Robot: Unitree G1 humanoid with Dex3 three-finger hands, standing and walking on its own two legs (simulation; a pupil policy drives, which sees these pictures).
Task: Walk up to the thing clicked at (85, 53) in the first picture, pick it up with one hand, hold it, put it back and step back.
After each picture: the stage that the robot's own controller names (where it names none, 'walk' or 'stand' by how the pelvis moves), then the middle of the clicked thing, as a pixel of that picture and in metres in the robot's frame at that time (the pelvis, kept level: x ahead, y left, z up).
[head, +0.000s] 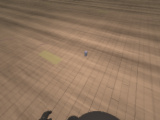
stand; (85, 53) +1.45 +0.14 -0.72
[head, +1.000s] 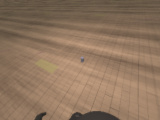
walk; (82, 59) +1.31 +0.30 -0.70
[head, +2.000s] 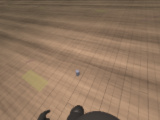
walk; (77, 72) +0.84 +0.32 -0.71
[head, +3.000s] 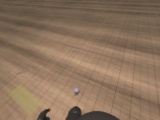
walk; (76, 91) +0.52 +0.24 -0.72
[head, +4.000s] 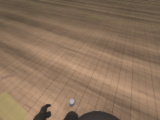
stand; (72, 102) +0.35 +0.19 -0.70
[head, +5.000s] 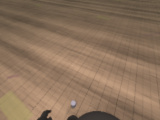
stand; (73, 104) +0.34 +0.18 -0.72
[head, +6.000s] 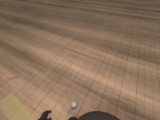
stand; (74, 105) +0.32 +0.19 -0.73
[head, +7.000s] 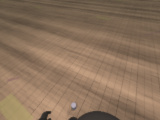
stand; (73, 106) +0.31 +0.19 -0.73
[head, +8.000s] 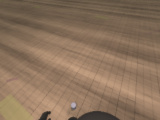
stand; (73, 106) +0.31 +0.19 -0.73
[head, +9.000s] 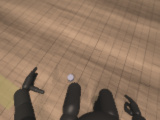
go down; (70, 78) +0.37 +0.20 -0.47
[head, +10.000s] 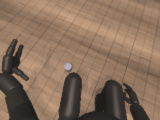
go down; (68, 67) +0.40 +0.24 -0.32
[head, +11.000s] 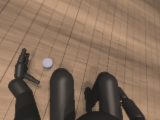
close in; (48, 64) +0.37 +0.27 -0.23
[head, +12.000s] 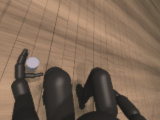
close; (32, 64) +0.36 +0.28 -0.21
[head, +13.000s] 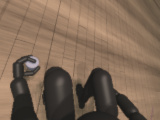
lift; (32, 64) +0.36 +0.29 -0.21
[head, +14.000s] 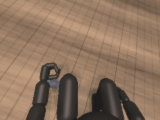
lift; (54, 84) +0.25 +0.28 -0.29
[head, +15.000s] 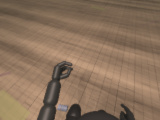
go down; (62, 107) +0.23 +0.29 -0.66
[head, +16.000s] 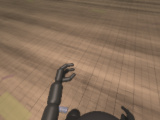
go down; (63, 109) +0.22 +0.31 -0.70
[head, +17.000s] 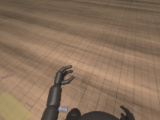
stand; (63, 109) +0.22 +0.30 -0.70
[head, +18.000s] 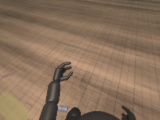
stand; (63, 108) +0.22 +0.30 -0.69
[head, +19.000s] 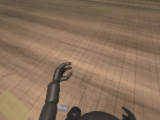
stand; (63, 108) +0.22 +0.31 -0.69
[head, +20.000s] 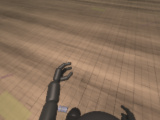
stand; (63, 109) +0.22 +0.31 -0.69
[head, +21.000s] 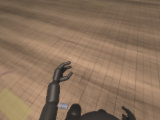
stand; (63, 106) +0.22 +0.30 -0.67
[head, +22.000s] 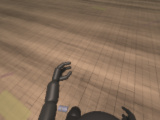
stand; (63, 108) +0.21 +0.30 -0.69
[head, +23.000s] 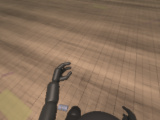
stand; (63, 107) +0.22 +0.31 -0.69
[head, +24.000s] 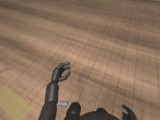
stand; (62, 103) +0.22 +0.30 -0.68
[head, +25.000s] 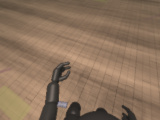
stand; (62, 104) +0.22 +0.30 -0.67
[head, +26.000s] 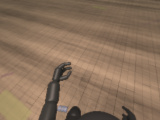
stand; (62, 108) +0.21 +0.31 -0.69
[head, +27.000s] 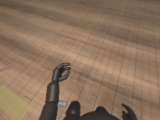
stand; (62, 103) +0.21 +0.30 -0.67
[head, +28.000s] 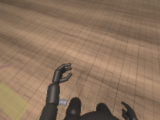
stand; (62, 102) +0.22 +0.30 -0.63
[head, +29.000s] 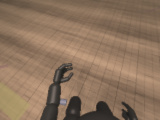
close; (61, 101) +0.21 +0.31 -0.61
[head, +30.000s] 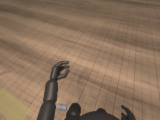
stand; (62, 107) +0.21 +0.30 -0.67
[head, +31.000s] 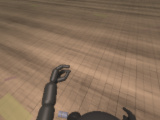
stand; (63, 114) +0.19 +0.31 -0.71
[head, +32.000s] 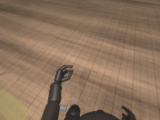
stand; (61, 107) +0.19 +0.31 -0.69
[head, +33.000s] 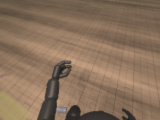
stand; (61, 109) +0.20 +0.30 -0.68
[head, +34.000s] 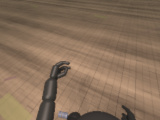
stand; (63, 114) +0.19 +0.30 -0.71
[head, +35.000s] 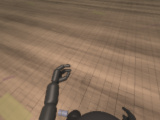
stand; (63, 113) +0.19 +0.31 -0.70
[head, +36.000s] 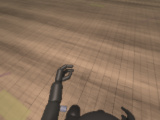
stand; (62, 108) +0.20 +0.31 -0.68
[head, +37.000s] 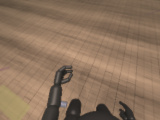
stand; (62, 104) +0.21 +0.30 -0.63
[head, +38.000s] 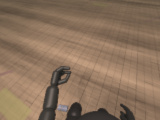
close; (63, 108) +0.21 +0.30 -0.65
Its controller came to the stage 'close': yes
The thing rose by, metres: 0.06
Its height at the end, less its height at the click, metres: -0.02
